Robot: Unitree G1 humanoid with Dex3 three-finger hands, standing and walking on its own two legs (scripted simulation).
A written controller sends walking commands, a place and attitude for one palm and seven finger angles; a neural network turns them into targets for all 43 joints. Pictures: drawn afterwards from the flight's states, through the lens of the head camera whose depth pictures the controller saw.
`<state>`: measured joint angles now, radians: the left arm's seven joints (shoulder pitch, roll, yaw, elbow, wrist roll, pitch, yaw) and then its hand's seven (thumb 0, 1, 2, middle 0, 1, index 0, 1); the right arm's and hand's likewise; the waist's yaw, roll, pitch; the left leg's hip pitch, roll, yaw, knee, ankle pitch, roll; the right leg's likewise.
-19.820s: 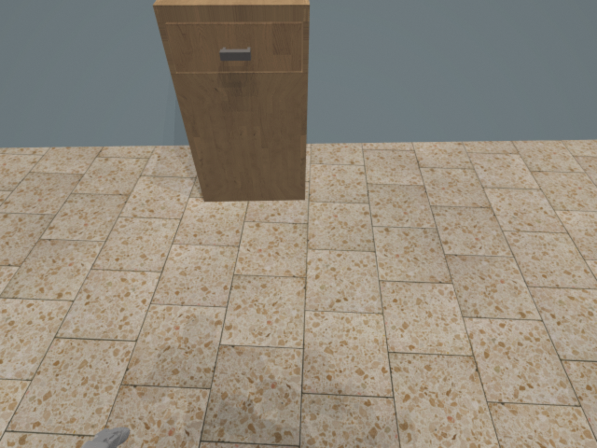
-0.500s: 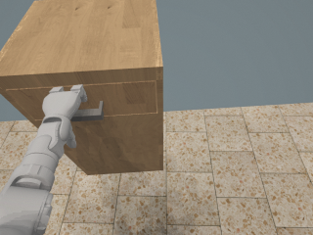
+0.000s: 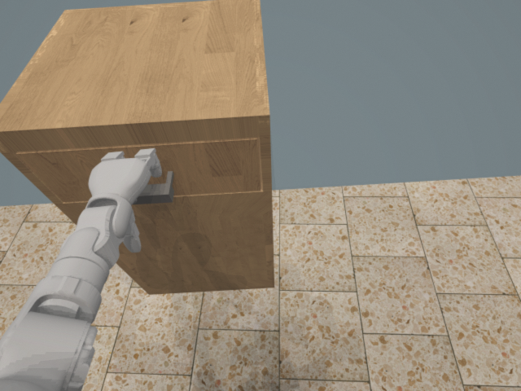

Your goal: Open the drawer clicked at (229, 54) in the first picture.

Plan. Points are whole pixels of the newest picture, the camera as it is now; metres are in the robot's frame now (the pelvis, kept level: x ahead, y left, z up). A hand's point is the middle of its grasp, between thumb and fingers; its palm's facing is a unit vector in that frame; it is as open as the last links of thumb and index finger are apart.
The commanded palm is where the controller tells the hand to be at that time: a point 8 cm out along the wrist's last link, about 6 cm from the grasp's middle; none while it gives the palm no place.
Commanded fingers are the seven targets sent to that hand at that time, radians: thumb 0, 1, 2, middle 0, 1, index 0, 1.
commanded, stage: re-aim the fingers above the handle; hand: left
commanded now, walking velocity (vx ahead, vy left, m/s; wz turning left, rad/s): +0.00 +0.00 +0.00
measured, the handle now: (147, 185) +0.49 +0.24 -0.02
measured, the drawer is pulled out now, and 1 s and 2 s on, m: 0.00 0.00 0.00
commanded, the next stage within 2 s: lower the fingers behind the handle in 0.14 s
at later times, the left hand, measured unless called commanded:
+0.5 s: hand (150, 201) +0.43 +0.21 +0.01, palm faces -0.16 -0.07 -0.98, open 13.8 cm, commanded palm +0.42 +0.24 +0.08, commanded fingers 0.00 -0.50 0.30 -0.30 -1.20 -0.30 -1.20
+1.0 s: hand (127, 204) +0.43 +0.26 -0.01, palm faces -0.13 -0.02 -0.99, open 13.8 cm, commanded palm +0.42 +0.25 +0.04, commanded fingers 0.00 -0.50 0.30 -0.30 -1.20 -0.30 -1.20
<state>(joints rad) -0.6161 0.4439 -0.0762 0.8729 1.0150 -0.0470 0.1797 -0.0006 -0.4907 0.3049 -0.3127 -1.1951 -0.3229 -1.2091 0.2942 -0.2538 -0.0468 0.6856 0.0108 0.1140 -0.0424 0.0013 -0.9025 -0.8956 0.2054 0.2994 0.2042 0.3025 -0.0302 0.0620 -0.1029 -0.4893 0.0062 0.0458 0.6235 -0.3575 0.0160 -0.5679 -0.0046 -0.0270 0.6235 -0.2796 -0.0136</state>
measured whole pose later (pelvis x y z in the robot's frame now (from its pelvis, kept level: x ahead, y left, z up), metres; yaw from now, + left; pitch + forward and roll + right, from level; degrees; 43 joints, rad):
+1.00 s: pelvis -0.01 +0.01 -0.02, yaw +0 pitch +18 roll -1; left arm -0.70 0.51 -0.04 0.99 1.07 -0.12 0.28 0.00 -0.49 0.30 -0.34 -1.24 -0.32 -1.20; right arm 0.33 -0.26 -0.06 0.71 -0.01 0.08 -0.05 0.00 -0.90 -0.90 0.21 0.30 0.21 0.30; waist -0.06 0.03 -0.13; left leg -0.68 0.01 0.03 0.78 -0.41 0.02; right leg -0.73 -0.01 -0.04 0.74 -0.32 -0.01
